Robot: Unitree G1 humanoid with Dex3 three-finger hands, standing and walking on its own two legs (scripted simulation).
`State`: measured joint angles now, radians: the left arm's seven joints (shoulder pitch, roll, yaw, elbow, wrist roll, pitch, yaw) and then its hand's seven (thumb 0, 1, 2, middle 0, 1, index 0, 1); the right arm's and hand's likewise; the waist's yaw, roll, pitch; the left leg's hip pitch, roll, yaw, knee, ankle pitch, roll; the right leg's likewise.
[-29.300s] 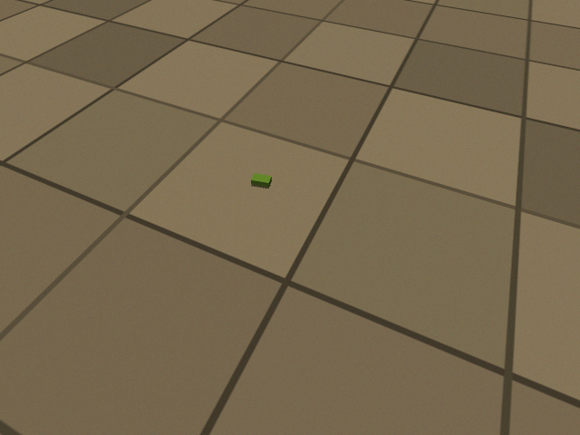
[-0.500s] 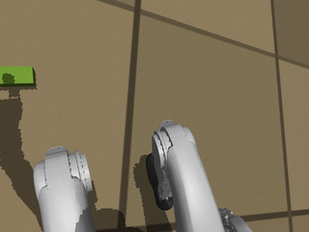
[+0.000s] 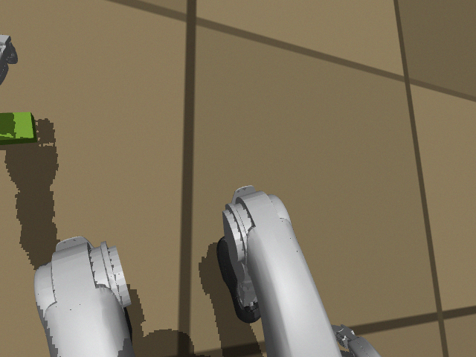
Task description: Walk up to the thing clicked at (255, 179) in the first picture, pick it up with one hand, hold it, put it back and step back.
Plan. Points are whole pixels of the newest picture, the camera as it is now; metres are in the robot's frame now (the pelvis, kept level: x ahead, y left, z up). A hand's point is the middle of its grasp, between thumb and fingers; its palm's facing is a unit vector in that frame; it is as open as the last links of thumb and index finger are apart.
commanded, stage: approach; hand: left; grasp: from above
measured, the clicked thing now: (5, 129) +0.54 +0.28 -0.30
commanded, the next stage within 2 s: close in in 0.38 s
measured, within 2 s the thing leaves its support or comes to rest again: neither
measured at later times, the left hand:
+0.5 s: hand out of the picture +0.53 +0.30 -0.18, palm faces -0.43 -0.04 -0.90, open 12.5 cm
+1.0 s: hand out of the picture +0.51 +0.28 -0.20, palm faces -0.46 -0.03 -0.89, open 12.4 cm
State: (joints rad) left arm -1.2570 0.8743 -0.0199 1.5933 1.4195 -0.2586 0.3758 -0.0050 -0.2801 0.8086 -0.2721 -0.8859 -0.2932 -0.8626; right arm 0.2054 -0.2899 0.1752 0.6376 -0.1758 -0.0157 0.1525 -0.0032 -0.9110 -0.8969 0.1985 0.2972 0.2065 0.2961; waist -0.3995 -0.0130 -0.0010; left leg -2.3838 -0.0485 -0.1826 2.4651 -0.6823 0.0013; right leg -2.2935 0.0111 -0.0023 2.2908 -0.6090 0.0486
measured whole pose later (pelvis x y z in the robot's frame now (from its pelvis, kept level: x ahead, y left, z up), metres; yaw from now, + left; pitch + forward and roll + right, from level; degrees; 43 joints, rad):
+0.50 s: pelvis +0.00 +0.00 +0.00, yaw +0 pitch +33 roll -13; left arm -1.22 0.98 0.02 1.44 1.35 -0.30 0.28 -0.01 -0.27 0.81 -0.33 -0.82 -0.33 -0.81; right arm 0.17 -0.35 0.20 0.60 -0.19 0.00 0.13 0.00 -0.92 -0.90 0.20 0.30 0.21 0.30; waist -0.36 -0.07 0.10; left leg -2.36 -0.05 -0.21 2.49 -0.70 -0.02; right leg -2.28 0.01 -0.02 2.30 -0.61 0.07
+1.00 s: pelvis -0.01 +0.00 -0.01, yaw -2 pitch +31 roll -14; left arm -1.21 1.00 0.00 1.63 1.40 -0.30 0.40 0.00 -0.23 0.77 -0.32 -0.78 -0.33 -0.77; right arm 0.20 -0.32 0.26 0.59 -0.20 -0.02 0.14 0.00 -0.90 -0.90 0.20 0.30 0.21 0.30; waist -0.42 -0.07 0.10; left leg -2.38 -0.04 -0.20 2.50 -0.67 0.02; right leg -2.28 0.02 -0.02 2.29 -0.58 0.05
